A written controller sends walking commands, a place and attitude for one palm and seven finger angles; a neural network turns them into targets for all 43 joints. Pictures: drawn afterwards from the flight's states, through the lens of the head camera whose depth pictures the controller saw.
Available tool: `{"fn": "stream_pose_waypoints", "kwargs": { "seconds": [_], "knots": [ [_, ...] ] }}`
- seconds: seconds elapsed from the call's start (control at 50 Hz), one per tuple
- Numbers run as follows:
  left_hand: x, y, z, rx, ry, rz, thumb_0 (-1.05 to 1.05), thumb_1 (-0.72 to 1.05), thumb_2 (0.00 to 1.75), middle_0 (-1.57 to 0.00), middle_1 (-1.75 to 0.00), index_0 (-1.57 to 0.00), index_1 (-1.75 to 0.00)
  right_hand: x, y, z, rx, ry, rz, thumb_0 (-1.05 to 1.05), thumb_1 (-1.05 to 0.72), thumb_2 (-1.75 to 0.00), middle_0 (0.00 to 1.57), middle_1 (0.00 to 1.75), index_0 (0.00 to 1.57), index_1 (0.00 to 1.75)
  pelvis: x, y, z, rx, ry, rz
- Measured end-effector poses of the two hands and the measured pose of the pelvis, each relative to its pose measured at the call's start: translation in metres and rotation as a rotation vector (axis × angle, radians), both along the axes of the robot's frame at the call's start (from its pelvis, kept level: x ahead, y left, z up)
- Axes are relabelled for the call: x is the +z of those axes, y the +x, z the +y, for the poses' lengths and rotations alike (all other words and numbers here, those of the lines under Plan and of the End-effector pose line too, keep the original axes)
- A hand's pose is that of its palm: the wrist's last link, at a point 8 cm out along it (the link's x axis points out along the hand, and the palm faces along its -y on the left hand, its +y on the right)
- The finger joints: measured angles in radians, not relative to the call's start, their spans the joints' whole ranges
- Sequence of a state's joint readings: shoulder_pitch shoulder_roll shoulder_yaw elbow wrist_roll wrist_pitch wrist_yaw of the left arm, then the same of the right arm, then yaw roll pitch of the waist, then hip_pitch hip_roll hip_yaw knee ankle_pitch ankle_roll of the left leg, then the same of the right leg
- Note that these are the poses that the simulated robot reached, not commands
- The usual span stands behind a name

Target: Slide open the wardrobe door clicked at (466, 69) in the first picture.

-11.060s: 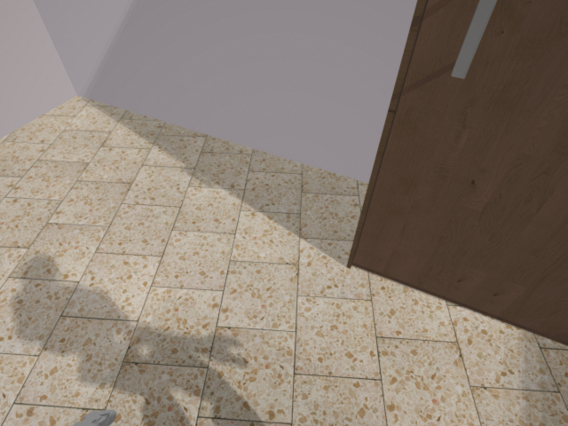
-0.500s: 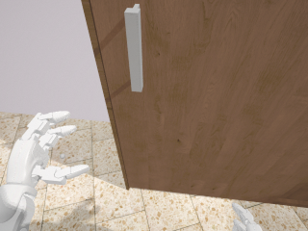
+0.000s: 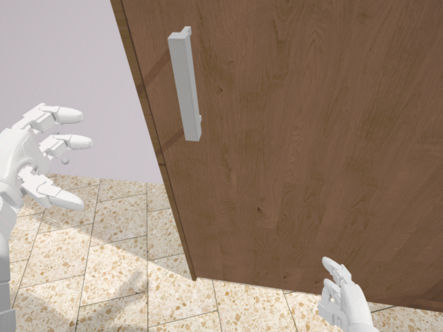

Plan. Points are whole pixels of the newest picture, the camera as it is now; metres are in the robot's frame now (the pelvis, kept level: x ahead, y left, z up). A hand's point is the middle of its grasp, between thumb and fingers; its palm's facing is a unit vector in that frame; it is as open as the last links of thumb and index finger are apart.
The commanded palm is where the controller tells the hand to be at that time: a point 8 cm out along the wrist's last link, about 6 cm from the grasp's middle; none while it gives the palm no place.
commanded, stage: raise the hand with hooked fingers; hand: left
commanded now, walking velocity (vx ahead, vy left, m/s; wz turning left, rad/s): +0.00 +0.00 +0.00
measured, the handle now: (190, 87) +0.47 +0.13 +0.24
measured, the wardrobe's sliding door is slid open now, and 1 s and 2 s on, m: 0.00 0.00 0.00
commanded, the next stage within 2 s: move the hooked fingers beside the handle in 0.60 s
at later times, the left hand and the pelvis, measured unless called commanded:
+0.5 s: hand (45, 137) +0.27 +0.28 +0.27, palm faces +0.12 -0.99 -0.11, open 13.9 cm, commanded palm +0.24 +0.31 +0.26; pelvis -0.01 -0.01 +0.00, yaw -1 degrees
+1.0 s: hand (72, 142) +0.30 +0.26 +0.24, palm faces +0.05 -0.99 -0.14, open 14.0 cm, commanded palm +0.26 +0.30 +0.26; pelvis -0.01 +0.01 +0.00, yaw +0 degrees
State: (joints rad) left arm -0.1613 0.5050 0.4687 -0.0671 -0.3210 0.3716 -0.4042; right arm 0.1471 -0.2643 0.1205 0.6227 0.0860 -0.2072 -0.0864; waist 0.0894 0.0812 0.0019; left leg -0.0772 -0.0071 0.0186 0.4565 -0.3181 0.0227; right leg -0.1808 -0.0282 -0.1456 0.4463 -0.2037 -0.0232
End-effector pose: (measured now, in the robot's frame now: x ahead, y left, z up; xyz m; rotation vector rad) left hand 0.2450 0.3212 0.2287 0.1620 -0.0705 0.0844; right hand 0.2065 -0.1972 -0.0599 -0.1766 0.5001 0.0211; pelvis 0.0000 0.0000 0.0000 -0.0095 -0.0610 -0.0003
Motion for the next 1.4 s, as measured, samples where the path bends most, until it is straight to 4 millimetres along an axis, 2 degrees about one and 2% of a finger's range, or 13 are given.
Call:
{"fn": "stream_pose_waypoints", "kwargs": {
  "seconds": [0.12, 0.18, 0.24, 0.34, 0.42, 0.52, 0.6, 0.74, 0.9, 0.98, 1.08, 1.26, 1.4],
  "knots": [
    [0.046, 0.002, 0.006, 0.003, 0.019, -0.138, -0.01, -0.50, 0.31, -0.31, -1.20, -0.31, -1.19, -0.004, -0.010, -0.013, -0.012, -0.010, 0.027, 0.02, -0.90, -0.90, 0.20, 0.30, 0.21, 0.30, 0.001, 0.000, -0.006, 0.001, 0.000, -0.008],
    [0.055, 0.009, 0.015, 0.027, 0.004, -0.120, -0.01, -0.50, 0.30, -0.31, -1.20, -0.31, -1.20, -0.006, -0.014, -0.022, -0.027, -0.012, 0.040, 0.02, -0.90, -0.90, 0.20, 0.30, 0.21, 0.30, 0.000, -0.003, -0.008, 0.000, 0.003, -0.002],
    [0.041, 0.017, 0.016, 0.028, -0.003, -0.023, -0.01, -0.50, 0.30, -0.31, -1.20, -0.31, -1.20, -0.009, -0.019, -0.032, -0.052, -0.012, 0.050, 0.02, -0.90, -0.90, 0.20, 0.30, 0.21, 0.30, -0.001, -0.007, -0.007, -0.005, 0.006, 0.010],
    [0.010, 0.017, -0.009, -0.065, -0.021, 0.052, -0.01, -0.50, 0.30, -0.30, -1.20, -0.30, -1.20, -0.008, -0.025, -0.043, -0.084, -0.027, 0.047, 0.02, -0.90, -0.90, 0.20, 0.30, 0.20, 0.30, -0.002, -0.009, -0.005, -0.017, 0.010, 0.011],
    [0.022, 0.004, -0.017, -0.080, -0.007, -0.088, -0.01, -0.50, 0.30, -0.31, -1.20, -0.31, -1.20, 0.001, -0.027, -0.041, -0.090, -0.039, 0.015, 0.02, -0.91, -0.90, 0.20, 0.30, 0.20, 0.30, -0.001, -0.007, -0.006, -0.024, 0.007, -0.004],
    [0.040, -0.003, 0.012, 0.042, -0.033, -0.140, -0.01, -0.50, 0.30, -0.31, -1.20, -0.31, -1.20, 0.003, -0.024, -0.032, -0.068, -0.032, 0.002, 0.02, -0.91, -0.90, 0.20, 0.30, 0.20, 0.30, -0.001, -0.009, -0.007, -0.017, 0.004, -0.016],
    [0.031, 0.003, 0.020, 0.085, -0.016, -0.023, -0.01, -0.50, 0.30, -0.31, -1.20, -0.31, -1.20, -0.002, -0.022, -0.024, -0.048, -0.019, 0.009, 0.02, -0.90, -0.90, 0.20, 0.30, 0.20, 0.30, -0.002, -0.014, -0.003, -0.006, 0.007, -0.011],
    [0.027, 0.002, -0.006, -0.079, -0.003, -0.051, -0.01, -0.50, 0.30, -0.31, -1.20, -0.31, -1.20, -0.001, -0.020, -0.012, -0.039, -0.002, 0.003, 0.02, -0.90, -0.90, 0.20, 0.30, 0.20, 0.30, -0.001, -0.010, 0.002, -0.011, 0.007, -0.009],
    [0.027, 0.008, 0.023, 0.045, -0.059, -0.039, -0.01, -0.50, 0.30, -0.31, -1.20, -0.31, -1.20, -0.001, -0.020, -0.010, -0.020, -0.015, 0.018, 0.02, -0.90, -0.90, 0.20, 0.30, 0.21, 0.30, -0.001, -0.011, 0.003, -0.005, 0.004, -0.008],
    [0.015, 0.023, 0.004, -0.004, -0.023, 0.026, -0.01, -0.51, 0.30, -0.30, -1.20, -0.30, -1.20, -0.005, -0.019, -0.010, -0.023, -0.028, 0.036, 0.02, -0.90, -0.90, 0.20, 0.30, 0.20, 0.30, -0.001, -0.012, 0.007, 0.003, 0.005, -0.001],
    [0.021, 0.044, -0.025, -0.121, -0.051, -0.057, -0.01, -0.50, 0.30, -0.31, -1.20, -0.31, -1.20, -0.004, -0.020, -0.008, -0.044, -0.028, 0.043, 0.02, -0.90, -0.90, 0.20, 0.30, 0.20, 0.30, 0.000, -0.006, 0.008, -0.006, 0.006, 0.007],
    [0.022, 0.060, -0.008, -0.007, -0.055, -0.003, -0.01, -0.50, 0.30, -0.31, -1.20, -0.31, -1.20, -0.007, -0.023, -0.015, -0.083, 0.000, 0.072, 0.02, -0.90, -0.90, 0.20, 0.30, 0.20, 0.30, 0.001, 0.002, 0.008, -0.025, 0.007, 0.028],
    [0.011, 0.058, -0.021, -0.056, -0.070, -0.024, -0.01, -0.50, 0.30, -0.30, -1.20, -0.30, -1.20, -0.011, -0.020, -0.019, -0.072, -0.043, 0.106, 0.02, -0.91, -0.90, 0.20, 0.30, 0.20, 0.30, 0.001, 0.004, 0.008, -0.010, 0.004, 0.024]
  ]
}}
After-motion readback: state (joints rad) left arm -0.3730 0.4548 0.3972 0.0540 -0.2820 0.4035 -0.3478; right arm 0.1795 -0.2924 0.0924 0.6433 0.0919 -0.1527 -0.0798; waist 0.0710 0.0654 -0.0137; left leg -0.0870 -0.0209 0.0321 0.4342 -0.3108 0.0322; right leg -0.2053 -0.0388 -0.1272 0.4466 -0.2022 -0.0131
